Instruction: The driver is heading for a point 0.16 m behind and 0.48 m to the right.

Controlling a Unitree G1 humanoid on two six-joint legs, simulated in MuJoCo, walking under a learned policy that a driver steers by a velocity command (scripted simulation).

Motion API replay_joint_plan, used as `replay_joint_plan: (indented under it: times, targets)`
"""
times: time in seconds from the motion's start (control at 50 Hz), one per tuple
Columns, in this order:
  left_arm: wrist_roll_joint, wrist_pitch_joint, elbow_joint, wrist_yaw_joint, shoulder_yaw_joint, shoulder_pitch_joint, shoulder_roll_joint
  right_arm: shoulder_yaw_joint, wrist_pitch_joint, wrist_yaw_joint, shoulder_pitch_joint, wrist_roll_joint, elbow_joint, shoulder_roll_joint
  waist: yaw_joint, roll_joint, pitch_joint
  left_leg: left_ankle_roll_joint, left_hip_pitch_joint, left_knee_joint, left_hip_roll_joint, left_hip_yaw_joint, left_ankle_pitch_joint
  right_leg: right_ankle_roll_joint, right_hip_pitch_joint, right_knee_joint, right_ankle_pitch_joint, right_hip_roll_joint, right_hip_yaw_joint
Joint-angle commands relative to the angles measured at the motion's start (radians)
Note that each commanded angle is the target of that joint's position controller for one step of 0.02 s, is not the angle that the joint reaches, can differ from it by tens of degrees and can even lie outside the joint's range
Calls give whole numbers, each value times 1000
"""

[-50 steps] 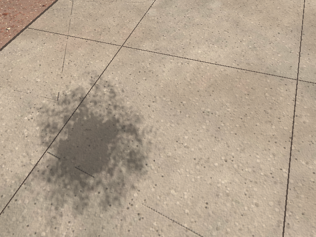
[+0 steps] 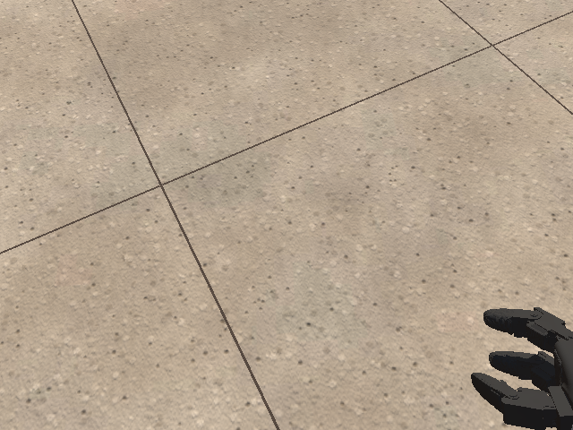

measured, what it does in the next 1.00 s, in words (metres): walks ahead, turning right: right foot, then left foot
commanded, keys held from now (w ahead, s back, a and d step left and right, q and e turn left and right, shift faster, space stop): e+shift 0.24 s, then w+e+shift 0.74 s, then e+shift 0.02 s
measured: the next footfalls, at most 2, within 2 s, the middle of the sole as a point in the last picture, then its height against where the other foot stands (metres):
right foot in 0.38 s outside the picture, level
left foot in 0.78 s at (399, 388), level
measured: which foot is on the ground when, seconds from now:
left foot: down 0.00-0.36, up 0.38-0.76, down 0.78-1.00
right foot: up 0.00-0.36, down 0.38-0.78, up 0.80-1.00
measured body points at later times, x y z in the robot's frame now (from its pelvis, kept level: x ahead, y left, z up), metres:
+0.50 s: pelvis +0.12 -0.06 +0.03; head +0.11 -0.11 +0.48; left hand +0.27 +0.20 -0.05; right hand +0.19 -0.39 -0.07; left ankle +0.23 +0.08 -0.63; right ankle +0.04 -0.11 -0.71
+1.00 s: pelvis +0.41 -0.23 +0.03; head +0.43 -0.25 +0.48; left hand +0.75 -0.23 -0.06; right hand +0.18 -0.43 -0.08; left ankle +0.45 -0.10 -0.71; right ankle +0.33 -0.29 -0.61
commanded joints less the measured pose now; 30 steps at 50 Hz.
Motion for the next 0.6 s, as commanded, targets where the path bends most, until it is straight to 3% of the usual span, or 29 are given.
replay_joint_plan:
  times: [0.02,0.04,0.06,0.1,0.12,0.18,0.24,0.3,0.34,0.36,0.38,0.4,0.42,0.44,0.46,0.48,0.5,0.54,0.6]
  targets:
    - [-2,22,-114,-10,38,47,188,-19,38,-26,104,2,-67,-46,-84,16,-383,224,643,-140,417,-400,75,72,-350,255,124,-158,-85]
    - [-4,31,-129,-4,41,44,182,-21,50,-30,75,7,-55,-58,-55,20,-280,207,490,-176,374,-315,55,72,-327,197,147,-182,-107]
    - [-9,37,-143,-5,33,34,146,-33,53,-30,67,6,-34,-87,-41,46,-200,193,359,-214,338,-224,57,63,-285,107,149,-209,-131]
    - [-2,31,-164,3,7,-1,61,-50,46,-24,75,2,9,-115,-46,84,-161,209,286,-249,337,-124,193,57,-266,-39,121,-236,-175]
    - [5,27,-172,4,2,-24,52,-60,42,-22,88,-1,25,-135,-56,86,-185,229,318,-251,365,-113,256,54,-273,-86,136,-258,-180]
    - [8,29,-176,-8,7,-64,85,-74,53,-24,77,6,45,-174,-60,65,-254,234,354,-269,424,-71,138,24,-221,-209,270,-303,-180]
    - [5,40,-170,-25,19,-92,112,-81,70,-19,24,20,51,-196,-49,108,-220,180,285,-282,396,46,-65,-12,-110,-350,353,-283,-238]
    - [-3,40,-144,-45,38,-56,152,-103,69,-5,56,64,73,-247,-28,147,-234,125,272,-329,423,38,-496,-69,-3,-458,270,-260,-309]
    - [-8,33,-57,-51,51,80,150,-95,73,-7,21,70,79,-217,46,107,-221,71,204,-252,391,85,-677,-116,158,-568,247,-212,-398]
    - [-13,27,19,-46,64,205,158,-85,78,-7,18,57,81,-168,82,3,-197,37,128,-65,327,143,-747,-152,266,-627,172,-174,-392]
    - [-15,12,62,-38,75,315,190,-65,84,5,-9,49,80,-96,121,-225,-88,-18,-90,384,221,219,-768,-244,334,-805,-6,-274,-133]
    - [-2,-35,-13,-45,50,199,249,-38,61,19,-15,54,17,-14,3,-344,11,-40,-451,652,101,54,-691,-389,323,-951,-170,-427,408]
    - [17,-78,-76,-59,51,87,239,-56,24,31,-92,83,-33,-125,9,-217,16,-19,-540,662,102,-91,-557,-442,268,-1163,-351,-515,606]
    - [17,-101,-93,-58,41,20,222,-73,-5,37,-97,87,-33,-190,-31,-158,36,-9,-514,619,120,-117,-425,-409,240,-1191,-296,-516,572]
    - [66,-54,-84,-46,49,-25,249,-56,39,42,23,-75,36,-177,-67,-195,-9,-63,-385,566,162,-60,-303,-328,169,-1181,-213,-419,397]
    - [67,-47,-85,-47,38,-30,221,-60,63,46,71,-76,67,-178,-80,-185,-4,-97,-253,523,162,-29,-235,-286,110,-1169,-69,-339,279]
    - [66,-53,-71,-51,27,-7,191,-57,80,50,74,-58,71,-173,-70,-166,-17,-123,-179,504,155,-11,-190,-276,72,-1162,6,-298,221]
    - [51,-66,-35,-62,22,75,166,-50,102,58,42,-23,63,-154,-44,-107,-31,-140,-163,445,147,-6,-151,-284,117,-1152,99,-282,196]
    - [45,-72,-1,-57,32,160,178,-38,101,60,-33,-11,38,-129,1,-90,-33,-142,-198,318,126,-17,-114,-297,209,-1132,168,-288,212]
Keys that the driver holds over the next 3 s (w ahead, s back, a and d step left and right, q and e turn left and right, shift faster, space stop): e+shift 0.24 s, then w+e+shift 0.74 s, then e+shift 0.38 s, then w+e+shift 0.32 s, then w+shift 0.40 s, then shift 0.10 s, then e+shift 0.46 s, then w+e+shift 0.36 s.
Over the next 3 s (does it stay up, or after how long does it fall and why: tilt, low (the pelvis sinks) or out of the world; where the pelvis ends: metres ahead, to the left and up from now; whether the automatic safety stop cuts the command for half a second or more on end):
stays up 0.46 -1.27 0.01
